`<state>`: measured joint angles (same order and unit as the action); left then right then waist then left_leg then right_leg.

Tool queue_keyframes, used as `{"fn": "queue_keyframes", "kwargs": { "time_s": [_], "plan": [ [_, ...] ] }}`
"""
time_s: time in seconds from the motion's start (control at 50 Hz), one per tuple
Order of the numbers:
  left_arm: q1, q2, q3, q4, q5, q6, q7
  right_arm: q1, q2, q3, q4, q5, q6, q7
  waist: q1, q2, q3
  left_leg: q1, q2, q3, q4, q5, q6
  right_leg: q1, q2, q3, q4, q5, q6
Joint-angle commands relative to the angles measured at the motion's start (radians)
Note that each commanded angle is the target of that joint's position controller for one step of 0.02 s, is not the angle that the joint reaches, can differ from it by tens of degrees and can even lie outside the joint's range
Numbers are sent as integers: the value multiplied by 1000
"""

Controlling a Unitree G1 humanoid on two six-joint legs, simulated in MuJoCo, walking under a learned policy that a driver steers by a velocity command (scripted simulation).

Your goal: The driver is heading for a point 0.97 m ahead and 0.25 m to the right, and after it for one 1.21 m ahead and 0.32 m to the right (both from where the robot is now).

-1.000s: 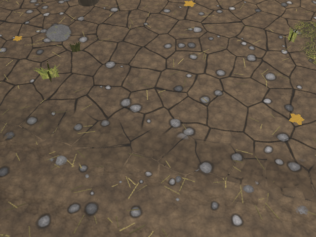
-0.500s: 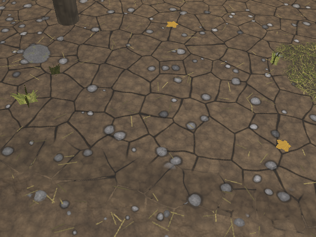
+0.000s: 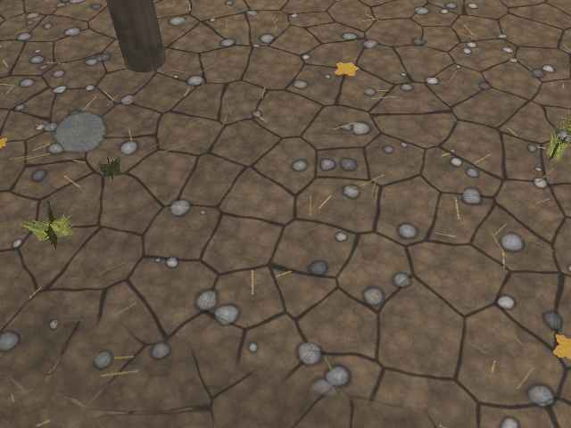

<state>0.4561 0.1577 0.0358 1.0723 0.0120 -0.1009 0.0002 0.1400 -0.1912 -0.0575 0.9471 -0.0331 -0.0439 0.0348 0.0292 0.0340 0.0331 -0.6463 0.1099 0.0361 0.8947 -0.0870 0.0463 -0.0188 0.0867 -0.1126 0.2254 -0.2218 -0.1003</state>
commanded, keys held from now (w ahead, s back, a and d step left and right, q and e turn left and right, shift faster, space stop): w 0.02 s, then no key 0.34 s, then w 0.64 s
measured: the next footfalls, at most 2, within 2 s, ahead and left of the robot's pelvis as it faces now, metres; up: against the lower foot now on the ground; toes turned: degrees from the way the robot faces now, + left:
left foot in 0.20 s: +0.29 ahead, +0.09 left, +0.00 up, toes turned +4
right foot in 0.68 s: +0.24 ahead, -0.09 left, +0.00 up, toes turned -4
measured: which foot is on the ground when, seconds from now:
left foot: up 0.00-0.18, down 0.20-0.68, up 0.70-1.00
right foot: down 0.00-0.20, up 0.22-0.66, down 0.68-1.00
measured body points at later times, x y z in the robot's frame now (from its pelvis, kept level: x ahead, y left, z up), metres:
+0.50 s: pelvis +0.19 +0.03 +0.00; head +0.20 +0.03 +0.45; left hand +0.23 +0.25 -0.16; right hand +0.18 -0.21 -0.16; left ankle +0.25 +0.09 -0.75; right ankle +0.19 -0.11 -0.71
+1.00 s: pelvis +0.33 +0.00 +0.00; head +0.35 -0.02 +0.45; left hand +0.21 +0.22 -0.14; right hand +0.48 -0.23 -0.14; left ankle +0.46 +0.13 -0.70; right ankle +0.20 -0.09 -0.75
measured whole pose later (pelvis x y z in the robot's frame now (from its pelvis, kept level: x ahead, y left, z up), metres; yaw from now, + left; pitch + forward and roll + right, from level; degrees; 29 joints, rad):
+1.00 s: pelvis +0.33 +0.00 +0.00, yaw -1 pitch +2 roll +0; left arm 0.54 0.14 0.03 1.10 0.02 -0.10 0.01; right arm 0.07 -0.21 -0.06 0.93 -0.03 -0.03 0.04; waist 0.06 0.04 0.00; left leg -0.61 0.07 0.06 0.73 -0.09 0.02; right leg 0.08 0.03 -0.06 0.15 -0.27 -0.04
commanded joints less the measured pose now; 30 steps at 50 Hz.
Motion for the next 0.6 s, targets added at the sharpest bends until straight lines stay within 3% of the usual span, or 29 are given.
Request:
{"fn": "queue_keyframes", "kwargs": {
  "time_s": [0.02, 0.08, 0.12, 0.16, 0.18, 0.2, 0.22, 0.24, 0.26, 0.28, 0.3, 0.34, 0.36, 0.38, 0.4, 0.44, 0.46, 0.52, 0.6],
  "plan": [
    [45, 106, 8, -37, -3, -17, 4, -97, -9, 11, -71, 10, -6, 6, -4, -90, 85, 7, -31, 48, -161, 97, -8, -59, -255, 130, -101, 456, -75],
    [91, 101, 0, -13, 1, -14, 13, -135, 1, 21, -76, 12, -15, -3, 10, -92, 84, 82, -84, 90, -277, 118, 11, 2, -251, 82, -19, 728, -51],
    [87, 109, -1, -4, 7, -11, 20, -96, -14, 19, -63, 11, -26, -14, -9, -120, 54, 159, -117, 88, -308, 84, 35, 44, -259, 77, 66, 881, -39],
    [48, 128, 3, -7, 8, -9, 29, 62, -55, 3, -6, 6, -41, -28, -73, -137, -16, 310, -163, 79, -364, 49, 67, 78, -254, 87, 235, 988, -26],
    [23, 138, 6, -9, -3, -6, 29, 176, -69, -5, 34, -4, -56, -35, -132, -113, -59, 445, -153, 72, -488, 182, 82, 51, -227, 71, 392, 901, -9],
    [35, 119, -1, -24, -18, -8, 30, 290, -131, -20, 66, -26, -67, -43, -154, -63, -152, 676, -13, -33, -442, 533, 108, -102, -186, 60, 599, 594, 12],
    [207, 0, -22, -16, -63, 5, 32, 342, -199, -34, 72, -35, -64, -40, -88, 162, -337, 993, 332, -359, -342, 1105, 295, -371, -31, 10, 991, -338, 49],
    [219, 68, -1, 14, -58, 24, 40, 325, -166, -29, 57, 27, -51, -30, -95, 37, -441, 967, 342, -434, -374, 1105, 357, -394, -24, 162, 1092, -407, 52],
    [115, 85, 7, -12, -29, 30, 37, 209, -129, -17, 35, 38, -42, -32, -71, 18, -301, 804, 291, -352, -457, 909, 331, -429, -60, 176, 1076, -336, 58],
    [34, 74, 7, -29, -1, 33, 32, 128, -67, 2, 27, 33, -39, -37, -51, 3, -161, 656, 237, -286, -525, 750, 286, -445, -88, 169, 1013, -279, 63],
    [0, 69, 12, -33, 14, 42, 27, 107, -32, 15, 32, 30, -40, -46, -30, -3, -94, 551, 194, -225, -572, 680, 247, -412, -112, 171, 946, -242, 69],
    [43, 22, 5, -8, 26, 76, 17, 101, -8, 30, 48, 25, -39, -57, 17, 5, -77, 395, 132, -128, -611, 614, 194, -259, -117, 149, 826, -204, 82],
    [61, -2, -1, 1, 21, 89, 17, 100, -24, 31, 52, 18, -42, -57, 32, 13, -87, 363, 115, -100, -614, 604, 187, -215, -109, 133, 769, -201, 88],
    [66, -4, -3, 3, 21, 98, 19, 114, -61, 21, 57, 15, -42, -52, 36, 36, -98, 360, 103, -97, -632, 464, 185, -212, -104, 112, 723, -209, 88],
    [43, 13, -1, -2, 26, 104, 21, 133, -98, 8, 60, 14, -36, -48, 24, 55, -99, 366, 101, -121, -665, 235, 188, -238, -102, 92, 695, -218, 82],
    [-43, 48, 4, -31, 33, 110, 16, 153, -124, -5, 58, 16, -18, -41, -3, 83, -64, 341, 109, -194, -764, -281, 185, -286, -115, 80, 634, -197, 68],
    [-84, 61, 7, -48, 33, 108, 10, 156, -128, -9, 58, 18, -10, -39, -8, 99, -36, 328, 117, -225, -803, -407, 178, -307, -118, 73, 610, -181, 64],
    [-137, 55, 6, -69, 27, 92, -2, 182, -129, -18, 64, 20, 1, -41, -15, 60, -8, 327, 136, -245, -836, -474, 170, -315, -122, 56, 542, -157, 58],
    [-105, 39, 6, -64, 18, 69, -2, 182, -141, -29, 66, 27, 8, -42, 0, 50, 0, 309, 129, -224, -812, -529, 162, -215, -96, 23, 380, -168, 33]
  ]
}}
Velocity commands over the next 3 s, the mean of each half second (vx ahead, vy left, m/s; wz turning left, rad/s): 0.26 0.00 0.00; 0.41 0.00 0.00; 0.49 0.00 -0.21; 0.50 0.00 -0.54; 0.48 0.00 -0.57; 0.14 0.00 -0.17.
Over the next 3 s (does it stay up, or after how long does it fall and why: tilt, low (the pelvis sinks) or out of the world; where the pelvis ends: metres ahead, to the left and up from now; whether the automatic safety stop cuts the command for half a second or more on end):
stays up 1.19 -0.23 -0.01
